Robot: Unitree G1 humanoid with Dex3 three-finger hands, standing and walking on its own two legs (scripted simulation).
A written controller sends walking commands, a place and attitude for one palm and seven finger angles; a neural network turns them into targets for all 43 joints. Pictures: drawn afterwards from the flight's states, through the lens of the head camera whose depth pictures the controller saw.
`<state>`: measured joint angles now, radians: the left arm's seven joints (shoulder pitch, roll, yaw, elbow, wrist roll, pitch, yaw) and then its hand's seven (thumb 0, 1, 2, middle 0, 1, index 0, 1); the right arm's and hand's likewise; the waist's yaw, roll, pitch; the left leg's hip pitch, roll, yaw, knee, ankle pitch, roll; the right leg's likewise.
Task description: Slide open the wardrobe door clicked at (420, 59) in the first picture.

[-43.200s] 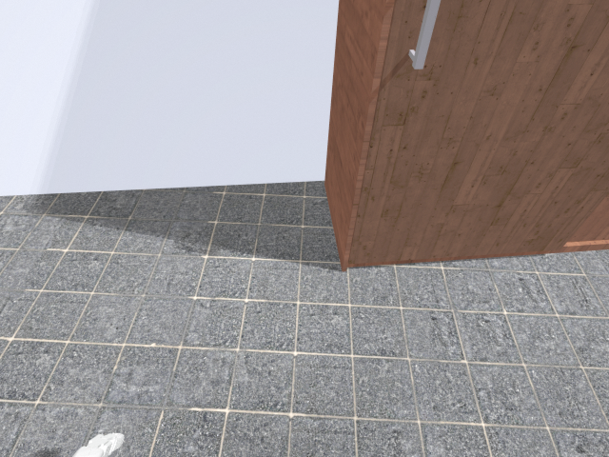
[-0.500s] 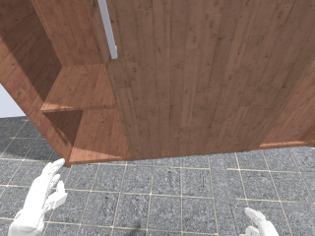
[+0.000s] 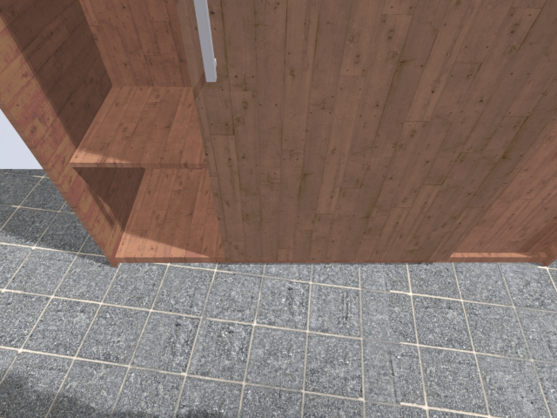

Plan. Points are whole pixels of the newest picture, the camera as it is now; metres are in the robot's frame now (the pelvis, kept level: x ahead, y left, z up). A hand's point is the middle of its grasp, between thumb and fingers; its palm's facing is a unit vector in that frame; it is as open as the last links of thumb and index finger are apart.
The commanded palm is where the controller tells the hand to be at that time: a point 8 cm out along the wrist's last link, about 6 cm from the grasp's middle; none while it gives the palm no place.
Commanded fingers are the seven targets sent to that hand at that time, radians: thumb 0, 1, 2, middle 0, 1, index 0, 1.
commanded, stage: let the arm hang, fingers relaxed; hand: left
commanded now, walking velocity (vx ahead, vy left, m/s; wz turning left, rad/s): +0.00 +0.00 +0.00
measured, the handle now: (205, 16) +0.74 +0.19 +0.22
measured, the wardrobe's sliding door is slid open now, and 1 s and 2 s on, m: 0.45 0.45 0.45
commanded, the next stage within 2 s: look to check the result in 0.46 s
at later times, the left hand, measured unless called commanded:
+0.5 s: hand (137, 416) +0.14 +0.23 -0.14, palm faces -0.05 -0.95 -0.32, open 7.3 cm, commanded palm none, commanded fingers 0.00 0.90 0.90 -0.20 -0.30 -0.20 -0.30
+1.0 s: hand out of the picture +0.13 +0.23 -0.14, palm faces -0.04 -0.94 -0.35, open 7.3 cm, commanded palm none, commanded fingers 0.00 0.90 0.90 -0.20 -0.30 -0.20 -0.30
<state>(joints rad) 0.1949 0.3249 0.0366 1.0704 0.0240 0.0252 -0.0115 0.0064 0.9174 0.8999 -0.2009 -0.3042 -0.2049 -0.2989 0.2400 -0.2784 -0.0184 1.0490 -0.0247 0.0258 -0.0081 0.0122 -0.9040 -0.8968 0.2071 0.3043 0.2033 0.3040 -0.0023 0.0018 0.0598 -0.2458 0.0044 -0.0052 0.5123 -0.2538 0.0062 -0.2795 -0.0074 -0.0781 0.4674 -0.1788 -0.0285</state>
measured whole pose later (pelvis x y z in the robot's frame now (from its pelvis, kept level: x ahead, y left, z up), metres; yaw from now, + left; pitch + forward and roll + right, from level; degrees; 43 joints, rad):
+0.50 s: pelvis +0.03 +0.00 +0.01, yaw -1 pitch -1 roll +0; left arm 0.06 0.31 0.01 1.10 0.02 -0.01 -0.01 0.00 0.91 0.90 -0.20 -0.30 -0.20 -0.30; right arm 0.10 -0.33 0.00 1.10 -0.02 0.00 0.00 0.01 -0.90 -0.90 0.21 0.30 0.20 0.30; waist -0.02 0.01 0.04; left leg -0.11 -0.01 0.01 0.35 -0.22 0.00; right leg -0.18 -0.01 -0.06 0.38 -0.18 -0.02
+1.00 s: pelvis +0.05 -0.02 +0.01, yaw -1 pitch -1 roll +0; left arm 0.09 0.33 0.02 1.13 0.01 -0.02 0.00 0.00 0.91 0.90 -0.20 -0.30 -0.20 -0.30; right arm 0.11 -0.34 0.00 1.11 -0.02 0.01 -0.01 0.01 -0.90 -0.90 0.21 0.30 0.20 0.30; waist -0.01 0.02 0.05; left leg -0.07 0.03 0.00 0.31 -0.22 -0.03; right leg -0.14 0.03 -0.07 0.33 -0.18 -0.05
